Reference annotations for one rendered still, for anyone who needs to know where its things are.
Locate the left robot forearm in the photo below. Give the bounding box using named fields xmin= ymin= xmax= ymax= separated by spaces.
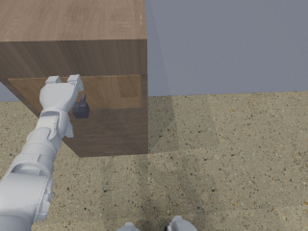
xmin=0 ymin=108 xmax=69 ymax=189

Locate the cabinet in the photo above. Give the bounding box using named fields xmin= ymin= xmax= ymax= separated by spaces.
xmin=0 ymin=0 xmax=148 ymax=158

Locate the drawer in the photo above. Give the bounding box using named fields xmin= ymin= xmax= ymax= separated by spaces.
xmin=8 ymin=74 xmax=141 ymax=112

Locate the robot left shin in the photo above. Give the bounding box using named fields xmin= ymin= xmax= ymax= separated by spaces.
xmin=124 ymin=222 xmax=135 ymax=227

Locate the right robot thigh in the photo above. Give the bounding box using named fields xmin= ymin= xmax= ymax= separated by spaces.
xmin=167 ymin=219 xmax=197 ymax=231

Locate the left robot hand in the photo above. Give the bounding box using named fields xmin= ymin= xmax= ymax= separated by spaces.
xmin=39 ymin=74 xmax=84 ymax=138

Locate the left robot upper arm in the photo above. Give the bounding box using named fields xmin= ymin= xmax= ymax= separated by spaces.
xmin=0 ymin=172 xmax=54 ymax=231

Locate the handle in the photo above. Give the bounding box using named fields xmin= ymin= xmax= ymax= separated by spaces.
xmin=72 ymin=94 xmax=90 ymax=119

